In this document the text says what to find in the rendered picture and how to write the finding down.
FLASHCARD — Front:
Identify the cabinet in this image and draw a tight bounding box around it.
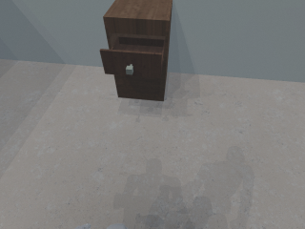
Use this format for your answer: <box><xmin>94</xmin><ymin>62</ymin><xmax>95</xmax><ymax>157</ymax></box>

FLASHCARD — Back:
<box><xmin>103</xmin><ymin>0</ymin><xmax>173</xmax><ymax>101</ymax></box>

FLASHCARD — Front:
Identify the drawer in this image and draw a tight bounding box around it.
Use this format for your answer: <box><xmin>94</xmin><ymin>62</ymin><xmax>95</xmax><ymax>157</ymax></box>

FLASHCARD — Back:
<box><xmin>100</xmin><ymin>36</ymin><xmax>165</xmax><ymax>78</ymax></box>

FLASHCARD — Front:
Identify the handle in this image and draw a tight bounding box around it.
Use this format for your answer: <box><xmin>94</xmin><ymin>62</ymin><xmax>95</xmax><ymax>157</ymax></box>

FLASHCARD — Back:
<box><xmin>126</xmin><ymin>64</ymin><xmax>133</xmax><ymax>75</ymax></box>

